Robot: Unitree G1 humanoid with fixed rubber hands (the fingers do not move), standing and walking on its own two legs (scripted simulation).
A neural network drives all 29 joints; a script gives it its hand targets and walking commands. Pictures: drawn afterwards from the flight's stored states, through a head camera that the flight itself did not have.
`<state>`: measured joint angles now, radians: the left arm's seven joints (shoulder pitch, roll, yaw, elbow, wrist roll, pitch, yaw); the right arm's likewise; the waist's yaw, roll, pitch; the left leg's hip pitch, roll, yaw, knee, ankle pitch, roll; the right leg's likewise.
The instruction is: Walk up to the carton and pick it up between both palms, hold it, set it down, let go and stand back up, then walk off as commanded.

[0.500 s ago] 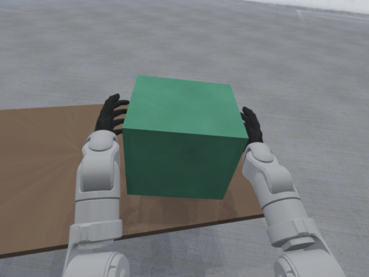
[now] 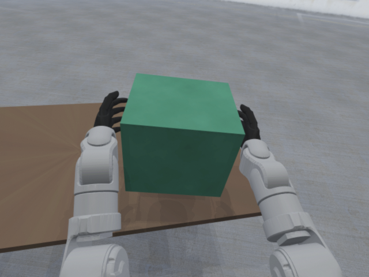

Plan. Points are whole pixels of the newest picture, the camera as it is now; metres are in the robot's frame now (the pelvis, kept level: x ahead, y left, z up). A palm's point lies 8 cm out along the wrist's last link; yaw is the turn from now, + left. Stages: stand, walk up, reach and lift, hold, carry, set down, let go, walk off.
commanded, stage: hold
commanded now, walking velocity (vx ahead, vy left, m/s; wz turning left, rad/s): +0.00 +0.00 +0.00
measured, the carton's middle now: (178, 135) +0.39 +0.01 +0.16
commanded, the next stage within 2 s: none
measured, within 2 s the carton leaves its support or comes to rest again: neither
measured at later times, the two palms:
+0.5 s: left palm (104, 130) +0.36 +0.16 +0.20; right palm (249, 142) +0.36 -0.14 +0.17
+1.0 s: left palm (103, 130) +0.37 +0.16 +0.19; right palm (247, 141) +0.36 -0.14 +0.17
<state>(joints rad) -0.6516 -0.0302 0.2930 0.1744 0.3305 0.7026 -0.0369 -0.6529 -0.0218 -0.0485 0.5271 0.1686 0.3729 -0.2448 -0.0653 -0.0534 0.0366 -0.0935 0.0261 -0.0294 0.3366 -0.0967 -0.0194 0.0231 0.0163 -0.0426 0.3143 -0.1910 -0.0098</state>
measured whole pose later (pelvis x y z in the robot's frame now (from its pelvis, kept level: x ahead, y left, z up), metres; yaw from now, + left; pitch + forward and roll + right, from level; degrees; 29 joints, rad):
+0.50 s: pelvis +0.00 +0.01 +0.00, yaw -1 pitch -8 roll -1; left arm -0.63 -0.05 0.27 0.16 0.32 0.69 -0.01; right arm -0.63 -0.04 -0.04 0.52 0.19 0.34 -0.23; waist -0.06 -0.05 0.03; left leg -0.10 0.03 -0.01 0.35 -0.11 -0.01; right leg 0.03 0.02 -0.03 0.30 -0.18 0.00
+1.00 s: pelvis +0.00 +0.01 +0.00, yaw +0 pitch -8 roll -1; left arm -0.62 -0.04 0.28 0.14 0.31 0.70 -0.02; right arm -0.62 -0.03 -0.04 0.49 0.19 0.36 -0.25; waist -0.06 -0.05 0.03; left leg -0.10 0.02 -0.02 0.35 -0.11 -0.01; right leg 0.02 0.01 -0.04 0.30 -0.19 0.00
